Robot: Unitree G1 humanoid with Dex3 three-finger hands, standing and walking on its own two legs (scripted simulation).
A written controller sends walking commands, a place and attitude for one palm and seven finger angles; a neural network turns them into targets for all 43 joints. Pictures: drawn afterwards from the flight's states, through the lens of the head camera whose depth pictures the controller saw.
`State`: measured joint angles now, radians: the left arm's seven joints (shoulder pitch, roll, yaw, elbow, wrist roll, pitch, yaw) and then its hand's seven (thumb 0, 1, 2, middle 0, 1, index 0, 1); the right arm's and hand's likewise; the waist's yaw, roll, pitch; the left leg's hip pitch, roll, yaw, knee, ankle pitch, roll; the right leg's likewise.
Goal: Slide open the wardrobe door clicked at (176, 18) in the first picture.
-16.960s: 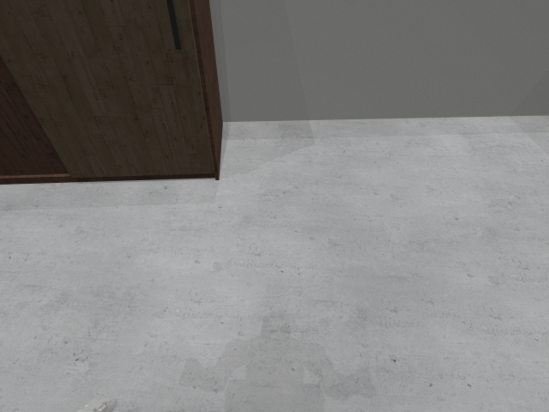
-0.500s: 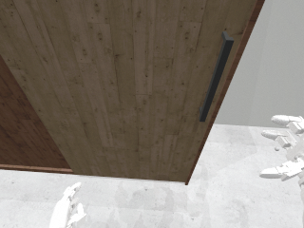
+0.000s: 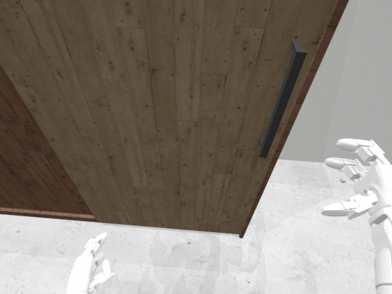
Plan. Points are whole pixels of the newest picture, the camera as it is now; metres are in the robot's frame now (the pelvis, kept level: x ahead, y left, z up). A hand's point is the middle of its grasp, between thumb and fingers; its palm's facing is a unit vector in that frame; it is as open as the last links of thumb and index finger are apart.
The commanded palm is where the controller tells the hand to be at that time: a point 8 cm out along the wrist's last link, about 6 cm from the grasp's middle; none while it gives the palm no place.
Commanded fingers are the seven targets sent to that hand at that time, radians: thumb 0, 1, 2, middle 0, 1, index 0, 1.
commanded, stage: move the hooked fingers beside the handle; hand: right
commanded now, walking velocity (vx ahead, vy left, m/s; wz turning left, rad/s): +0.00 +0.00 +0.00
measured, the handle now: (276, 107) +0.52 -0.18 +0.12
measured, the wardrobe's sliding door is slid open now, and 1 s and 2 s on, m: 0.00 0.00 0.00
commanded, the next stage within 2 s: none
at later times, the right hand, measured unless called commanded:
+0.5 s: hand (329, 158) +0.36 -0.25 +0.12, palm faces +0.12 +0.99 +0.00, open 14.0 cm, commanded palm +0.33 -0.30 +0.12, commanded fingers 0.00 0.50 -0.30 0.30 1.20 0.30 1.20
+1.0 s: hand (314, 137) +0.42 -0.24 +0.12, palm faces +0.09 +1.00 -0.01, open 14.0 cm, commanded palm +0.40 -0.29 +0.11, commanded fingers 0.00 0.50 -0.30 0.30 1.20 0.30 1.20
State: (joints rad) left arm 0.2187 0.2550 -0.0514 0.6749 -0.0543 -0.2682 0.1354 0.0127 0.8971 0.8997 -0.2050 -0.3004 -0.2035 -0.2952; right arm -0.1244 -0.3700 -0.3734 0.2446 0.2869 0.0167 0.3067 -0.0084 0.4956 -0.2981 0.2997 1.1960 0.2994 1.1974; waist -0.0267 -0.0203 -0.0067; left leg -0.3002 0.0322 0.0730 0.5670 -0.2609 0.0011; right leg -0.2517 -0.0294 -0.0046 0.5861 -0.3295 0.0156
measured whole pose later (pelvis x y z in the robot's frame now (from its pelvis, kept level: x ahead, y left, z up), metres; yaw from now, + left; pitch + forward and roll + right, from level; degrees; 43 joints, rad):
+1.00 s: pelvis +0.00 -0.01 -0.01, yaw +1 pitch +6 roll +1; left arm 0.30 0.27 -0.02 0.70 -0.05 -0.17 0.10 0.01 0.90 0.90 -0.20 -0.30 -0.20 -0.29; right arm -0.56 -0.44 -0.37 0.74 0.19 -0.12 0.25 -0.01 0.49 -0.30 0.30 1.20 0.30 1.20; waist 0.05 -0.01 -0.04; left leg -0.47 0.03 0.06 0.63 -0.27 0.00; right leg -0.42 -0.04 -0.02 0.67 -0.36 0.01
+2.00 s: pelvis -0.01 -0.01 -0.01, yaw +1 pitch +8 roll +1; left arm 0.29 0.27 -0.02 0.69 -0.04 -0.14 0.08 0.01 0.90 0.90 -0.20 -0.30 -0.20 -0.29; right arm -0.71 -0.45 -0.34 0.92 0.16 -0.20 0.23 -0.01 0.50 -0.30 0.30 1.20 0.30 1.20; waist 0.06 0.00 -0.05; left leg -0.53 0.03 0.07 0.66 -0.27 0.00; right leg -0.50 -0.04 0.00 0.72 -0.37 0.01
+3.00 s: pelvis +0.00 +0.00 -0.01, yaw +1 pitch +10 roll +1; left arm 0.33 0.26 -0.02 0.72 -0.03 -0.12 0.06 0.01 0.90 0.90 -0.20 -0.30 -0.20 -0.29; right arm -0.80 -0.42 -0.34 1.02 0.13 -0.21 0.16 -0.01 0.49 -0.30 0.30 1.20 0.30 1.20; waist 0.09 -0.01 -0.07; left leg -0.57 0.02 0.05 0.67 -0.28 0.00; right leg -0.53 -0.04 -0.01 0.72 -0.37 0.01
